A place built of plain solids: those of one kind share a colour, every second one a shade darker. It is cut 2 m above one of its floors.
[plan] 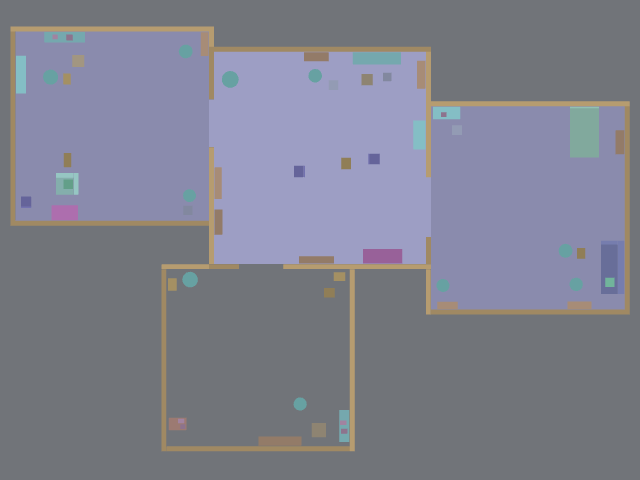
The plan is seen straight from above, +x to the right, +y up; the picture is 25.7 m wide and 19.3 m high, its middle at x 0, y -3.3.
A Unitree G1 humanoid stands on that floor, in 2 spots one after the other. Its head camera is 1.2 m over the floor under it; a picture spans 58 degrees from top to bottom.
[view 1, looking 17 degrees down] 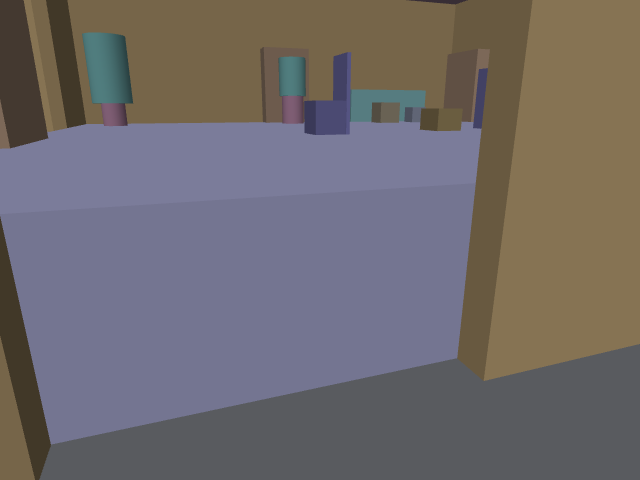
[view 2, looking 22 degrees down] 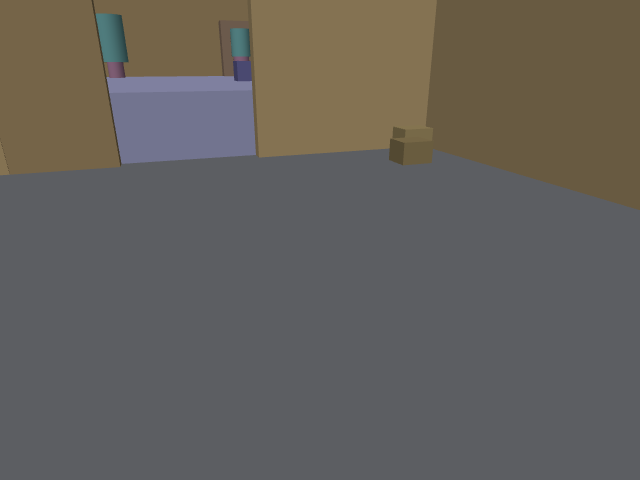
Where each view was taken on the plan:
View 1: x -2.74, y -5.84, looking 71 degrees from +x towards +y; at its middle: floor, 1.74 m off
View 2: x -2.74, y -10.45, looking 70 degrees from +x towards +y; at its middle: ground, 3.20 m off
